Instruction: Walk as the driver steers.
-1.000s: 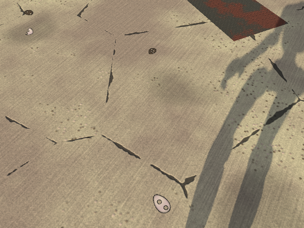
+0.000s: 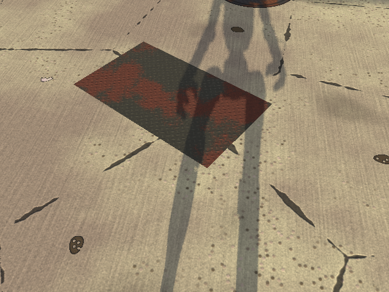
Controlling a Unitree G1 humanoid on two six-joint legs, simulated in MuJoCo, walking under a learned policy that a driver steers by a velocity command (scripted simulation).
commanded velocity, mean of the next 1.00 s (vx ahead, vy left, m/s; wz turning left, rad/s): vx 1.00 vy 0.00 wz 0.80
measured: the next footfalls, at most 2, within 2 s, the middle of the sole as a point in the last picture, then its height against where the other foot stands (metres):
left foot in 0.28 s outside the picture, level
right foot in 0.72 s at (176, 187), level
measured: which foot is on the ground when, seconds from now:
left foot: up 0.00-0.26, down 0.28-0.74, up 0.76-1.00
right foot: down 0.00-0.26, up 0.28-0.70, down 0.72-1.00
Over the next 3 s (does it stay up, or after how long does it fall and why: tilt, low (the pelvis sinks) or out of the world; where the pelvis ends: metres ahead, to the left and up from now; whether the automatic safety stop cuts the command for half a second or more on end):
stays up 1.74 1.97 -0.01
